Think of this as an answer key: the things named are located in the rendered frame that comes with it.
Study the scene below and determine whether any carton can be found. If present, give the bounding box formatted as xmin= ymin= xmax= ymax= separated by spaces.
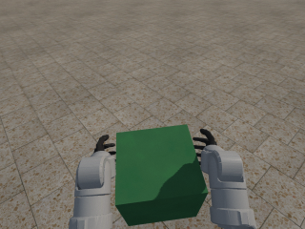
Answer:
xmin=114 ymin=124 xmax=209 ymax=226

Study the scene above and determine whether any robot right hand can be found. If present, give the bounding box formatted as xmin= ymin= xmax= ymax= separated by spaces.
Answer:
xmin=193 ymin=129 xmax=217 ymax=165

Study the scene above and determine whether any right robot forearm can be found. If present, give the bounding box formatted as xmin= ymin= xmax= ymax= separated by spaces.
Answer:
xmin=200 ymin=144 xmax=257 ymax=229

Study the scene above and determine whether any left robot forearm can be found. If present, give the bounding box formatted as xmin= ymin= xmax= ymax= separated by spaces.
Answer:
xmin=69 ymin=151 xmax=116 ymax=229

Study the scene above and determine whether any robot left hand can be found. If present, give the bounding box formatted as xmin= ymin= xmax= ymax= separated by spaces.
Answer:
xmin=93 ymin=135 xmax=116 ymax=161

